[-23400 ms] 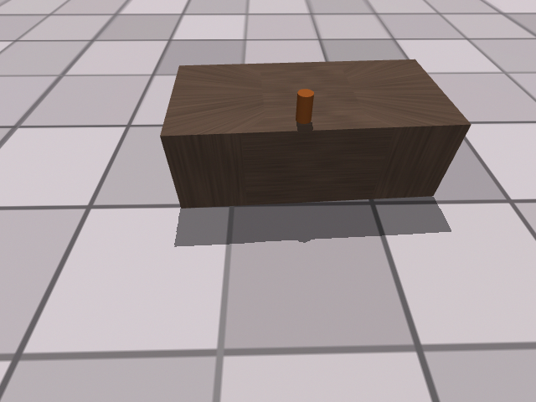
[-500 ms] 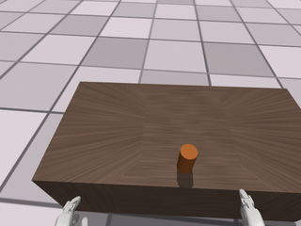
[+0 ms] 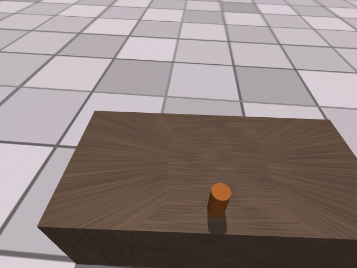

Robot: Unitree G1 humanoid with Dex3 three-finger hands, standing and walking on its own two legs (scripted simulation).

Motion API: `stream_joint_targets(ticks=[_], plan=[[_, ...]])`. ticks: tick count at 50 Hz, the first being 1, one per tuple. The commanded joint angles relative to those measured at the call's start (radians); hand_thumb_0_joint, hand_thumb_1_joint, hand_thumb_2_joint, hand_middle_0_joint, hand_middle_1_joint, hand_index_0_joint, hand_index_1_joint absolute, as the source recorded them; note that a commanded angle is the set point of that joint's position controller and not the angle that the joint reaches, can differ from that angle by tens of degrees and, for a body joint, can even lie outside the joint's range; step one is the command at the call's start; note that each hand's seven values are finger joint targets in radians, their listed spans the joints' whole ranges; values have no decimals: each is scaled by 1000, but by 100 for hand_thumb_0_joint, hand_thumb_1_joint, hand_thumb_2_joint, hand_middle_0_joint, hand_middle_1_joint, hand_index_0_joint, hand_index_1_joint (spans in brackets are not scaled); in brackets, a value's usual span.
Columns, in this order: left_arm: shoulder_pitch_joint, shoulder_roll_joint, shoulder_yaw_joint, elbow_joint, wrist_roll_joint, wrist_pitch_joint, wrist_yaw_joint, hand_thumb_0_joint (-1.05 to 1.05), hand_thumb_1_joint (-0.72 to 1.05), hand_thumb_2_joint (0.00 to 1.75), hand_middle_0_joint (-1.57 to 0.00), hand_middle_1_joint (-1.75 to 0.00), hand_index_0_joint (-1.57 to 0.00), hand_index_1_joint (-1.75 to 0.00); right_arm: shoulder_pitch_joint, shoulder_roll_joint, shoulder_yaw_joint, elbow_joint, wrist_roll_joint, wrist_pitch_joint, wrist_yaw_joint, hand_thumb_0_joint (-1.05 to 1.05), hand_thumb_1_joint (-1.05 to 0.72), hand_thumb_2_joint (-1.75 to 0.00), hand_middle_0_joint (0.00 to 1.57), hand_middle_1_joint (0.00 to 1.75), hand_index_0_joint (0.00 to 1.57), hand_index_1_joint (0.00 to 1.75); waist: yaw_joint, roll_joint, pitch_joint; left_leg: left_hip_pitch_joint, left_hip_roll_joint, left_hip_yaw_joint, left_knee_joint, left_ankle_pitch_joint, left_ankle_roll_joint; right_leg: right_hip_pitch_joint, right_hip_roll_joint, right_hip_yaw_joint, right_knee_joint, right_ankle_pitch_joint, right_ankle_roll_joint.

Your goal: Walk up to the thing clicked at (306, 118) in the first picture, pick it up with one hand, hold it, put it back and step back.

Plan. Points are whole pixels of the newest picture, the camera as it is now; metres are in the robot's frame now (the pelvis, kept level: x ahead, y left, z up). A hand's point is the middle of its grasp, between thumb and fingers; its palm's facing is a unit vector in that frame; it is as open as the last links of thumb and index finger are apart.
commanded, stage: home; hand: right
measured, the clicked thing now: (218, 200) +0.43 -0.13 -0.24
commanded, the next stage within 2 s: stand in 1.32 s
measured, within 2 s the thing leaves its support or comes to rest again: neither
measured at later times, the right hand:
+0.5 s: hand out of the picture +0.05 -0.25 -0.13, palm faces -0.01 +0.92 -0.38, open 17.4 cm
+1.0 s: hand out of the picture +0.06 -0.24 -0.13, palm faces -0.03 +0.93 -0.37, open 17.4 cm
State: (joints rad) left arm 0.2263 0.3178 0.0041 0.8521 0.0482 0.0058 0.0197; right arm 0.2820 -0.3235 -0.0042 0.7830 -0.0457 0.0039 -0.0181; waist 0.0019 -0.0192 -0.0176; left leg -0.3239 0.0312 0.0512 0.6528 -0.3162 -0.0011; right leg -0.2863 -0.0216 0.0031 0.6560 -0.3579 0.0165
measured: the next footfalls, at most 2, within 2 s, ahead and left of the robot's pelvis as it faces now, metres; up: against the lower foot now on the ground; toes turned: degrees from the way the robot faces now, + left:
none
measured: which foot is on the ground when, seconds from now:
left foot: down 0.00-1.00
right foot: down 0.00-1.00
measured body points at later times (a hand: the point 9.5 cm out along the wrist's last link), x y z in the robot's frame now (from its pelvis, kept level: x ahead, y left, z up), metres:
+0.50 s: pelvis -0.01 +0.01 +0.02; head -0.03 +0.02 +0.47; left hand +0.06 +0.29 -0.12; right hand +0.05 -0.29 -0.10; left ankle +0.02 +0.12 -0.72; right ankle +0.00 -0.13 -0.72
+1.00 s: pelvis +0.00 +0.01 +0.02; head -0.01 +0.02 +0.47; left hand +0.05 +0.30 -0.12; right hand +0.06 -0.29 -0.10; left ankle +0.02 +0.12 -0.72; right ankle +0.00 -0.13 -0.72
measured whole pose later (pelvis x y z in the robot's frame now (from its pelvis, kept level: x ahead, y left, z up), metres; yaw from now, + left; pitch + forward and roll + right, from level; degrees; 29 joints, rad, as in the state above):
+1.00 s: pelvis +0.00 +0.01 +0.02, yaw +0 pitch -3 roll +0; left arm 0.15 0.33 0.00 1.14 0.02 0.01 0.01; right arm 0.14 -0.33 0.02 1.13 -0.02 0.00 -0.01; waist 0.00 -0.02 0.04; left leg -0.15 0.02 0.06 0.37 -0.17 0.01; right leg -0.09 -0.03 0.00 0.34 -0.19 0.03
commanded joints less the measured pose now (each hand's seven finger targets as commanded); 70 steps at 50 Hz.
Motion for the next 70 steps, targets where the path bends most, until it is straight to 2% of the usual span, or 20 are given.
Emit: stream_joint_targets(ticks=[1, 3, 9, 10, 11, 14, 21, 32, 36, 38, 39, 42, 46, 53, 55, 56, 58, 59, 64, 70], plan=[[-78, 161, 43, -35, -11, -27, 6, 0, 90, 90, -20, -30, -20, -30, -70, -167, -47, 1, 11, -40, -15, 0, 55, -5, 5, 5, 5, 5, -3, -8, -38, 114, 66, -91, -163, 250, 26, 54, -57, 98, -202, 259, -35], [-81, 162, 38, 0, -15, -22, 6, 0, 90, 90, -20, -30, -20, -30, -72, -170, -40, 49, 15, -40, -18, 0, 55, -5, 5, 5, 5, 5, -6, -4, -28, 128, 71, -91, -189, 281, 21, 81, -58, 95, -223, 290, -32], [-85, 189, 35, 84, -18, -14, 8, 0, 90, 90, -20, -30, -20, -30, -103, -201, -36, 152, 20, -34, -24, 0, 54, -6, 5, 5, 5, 5, -3, 23, 5, 152, 80, -90, -265, 238, 15, 127, -64, 100, -302, 245, -29], [-92, 190, 33, 97, -19, -12, 6, 0, 90, 90, -20, -30, -20, -30, -106, -198, -33, 168, 21, -33, -23, 0, 54, -6, 5, 5, 5, 5, -4, 13, 42, 137, 76, -92, -289, 197, 10, 116, -63, 99, -312, 202, -28], [-84, 187, 32, 110, -17, -11, 5, 0, 90, 90, -20, -30, -20, -30, -118, -208, -35, 177, 19, -34, -23, 0, 54, -6, 5, 5, 5, 5, -1, 29, 33, 161, 82, -97, -298, 170, 13, 112, -61, 99, -320, 199, -28], [-91, 197, 29, 135, -17, -14, 5, 0, 90, 90, -20, -30, -20, -30, -128, -207, -30, 207, 24, -33, -21, 0, 54, -6, 5, 5, 5, 5, -3, 8, 41, 172, 84, -100, -312, 195, 12, 123, -66, 96, -340, 222, -26], [-112, 201, 30, 178, -20, -10, 0, 0, 90, 90, -20, -30, -20, -30, -144, -215, -29, 251, 21, -26, -18, 0, 58, -4, 5, 5, 5, 5, -7, 33, 65, 149, 86, -110, -367, 70, 13, 126, -65, 95, -368, 147, -24], [-103, 200, 28, 216, -22, -10, -7, 0, 90, 90, -20, -30, -20, -30, -173, -234, -28, 277, 24, -26, -14, 0, 57, -4, 5, 5, 5, 5, -1, 36, 60, 151, 95, -136, -401, -9, 18, 109, -66, 84, -370, 121, -20], [-107, 202, 28, 222, -23, -12, -6, 0, 90, 90, -20, -30, -20, -30, -176, -229, -26, 284, 27, -24, -12, 0, 55, -5, 5, 5, 5, 5, -3, 15, 49, 166, 92, -128, -385, 35, 17, 113, -75, 89, -379, 136, -21], [-110, 208, 26, 223, -23, -18, -4, 0, 90, 90, -20, -30, -20, -30, -176, -224, -24, 284, 30, -26, -9, 0, 55, -6, 5, 5, 5, 5, -9, -7, 34, 193, 90, -119, -365, 110, 18, 117, -84, 94, -388, 160, -21], [-123, 212, 28, 221, -23, -17, -3, 0, 90, 90, -20, -30, -20, -30, -172, -226, -24, 288, 29, -25, -9, 0, 54, -6, 5, 5, 5, 5, -12, 4, 47, 174, 87, -117, -367, 86, 18, 116, -82, 94, -394, 161, -19], [-118, 211, 27, 228, -25, -18, -2, 0, 90, 90, -20, -30, -20, -30, -178, -225, -22, 290, 30, -24, -9, 0, 54, -6, 5, 5, 5, 5, -13, 5, 42, 186, 88, -118, -365, 119, 20, 127, -85, 90, -390, 181, -20], [-125, 215, 28, 221, -29, -20, -1, 0, 90, 90, -20, -30, -20, -30, -180, -230, -22, 292, 31, -28, -8, 0, 56, -5, 5, 5, 5, 5, -11, 20, 0, 215, 96, -110, -353, 222, 23, 165, -97, 93, -383, 264, -22], [-126, 213, 29, 230, -30, -17, -3, 0, 90, 90, -20, -30, -20, -30, -185, -227, -23, 300, 32, -27, -9, 0, 56, -5, 5, 5, 5, 5, -8, 11, 28, 202, 96, -115, -368, 211, 21, 173, -98, 82, -389, 241, -19], [-124, 209, 29, 230, -30, -15, -5, 0, 90, 90, -20, -30, -20, -30, -192, -232, -25, 300, 31, -26, -9, 0, 55, -5, 5, 5, 5, 5, -5, 24, 43, 195, 93, -116, -381, 157, 18, 161, -95, 80, -392, 214, -20], [-123, 208, 27, 228, -29, -17, -4, 0, 90, 90, -20, -30, -20, -30, -201, -238, -26, 294, 32, -29, -9, 0, 56, -5, 5, 5, 5, 5, -4, 26, 23, 210, 97, -120, -373, 201, 20, 169, -99, 80, -391, 233, -20], [-136, 216, 32, 222, -28, -19, -4, 0, 90, 90, -20, -30, -20, -30, -201, -238, -27, 294, 32, -28, -8, 0, 56, -5, 5, 5, 5, 5, -5, 20, 26, 202, 95, -117, -376, 190, 22, 176, -102, 83, -401, 237, -19], [-138, 218, 31, 221, -28, -21, -3, 0, 90, 90, -20, -30, -20, -30, -204, -233, -26, 291, 32, -29, -7, 0, 55, -5, 5, 5, 5, 5, -6, 19, 1, 217, 99, -117, -366, 242, 24, 191, -105, 81, -396, 271, -19], [-138, 209, 30, 221, -31, -20, -4, 0, 90, 90, -20, -30, -20, -30, -210, -242, -29, 291, 33, -32, -7, 0, 54, -6, 5, 5, 5, 5, -2, 28, 1, 236, 102, -116, -363, 299, 25, 194, -105, 72, -398, 287, -16], [-152, 212, 31, 215, -29, -17, -4, 0, 90, 90, -20, -30, -20, -30, -206, -236, -30, 293, 32, -32, -8, 0, 54, -6, 5, 5, 5, 5, -8, 21, -4, 230, 101, -111, -369, 304, 21, 202, -106, 64, -394, 290, -16]])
